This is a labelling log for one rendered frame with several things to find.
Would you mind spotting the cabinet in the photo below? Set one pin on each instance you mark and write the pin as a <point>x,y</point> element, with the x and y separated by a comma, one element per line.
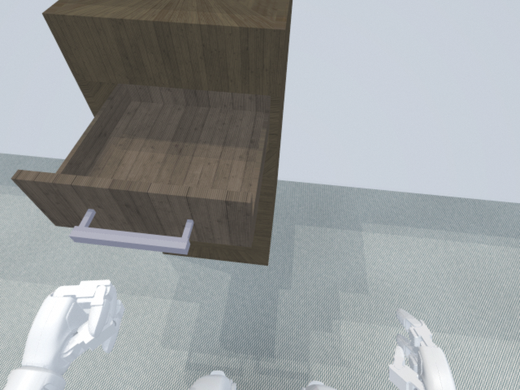
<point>233,46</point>

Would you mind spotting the right robot hand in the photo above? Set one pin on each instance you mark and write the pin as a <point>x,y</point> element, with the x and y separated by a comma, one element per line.
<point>428,362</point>

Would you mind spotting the left robot forearm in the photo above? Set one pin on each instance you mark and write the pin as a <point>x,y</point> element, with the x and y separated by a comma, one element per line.
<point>34,378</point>

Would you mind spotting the handle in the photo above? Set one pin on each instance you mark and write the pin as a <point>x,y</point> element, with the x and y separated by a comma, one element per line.
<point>132,240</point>

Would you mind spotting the drawer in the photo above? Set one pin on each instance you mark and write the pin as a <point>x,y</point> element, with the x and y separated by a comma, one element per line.
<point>153,157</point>

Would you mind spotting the left robot hand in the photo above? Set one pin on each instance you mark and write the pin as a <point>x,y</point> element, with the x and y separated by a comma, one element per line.
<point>89,309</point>

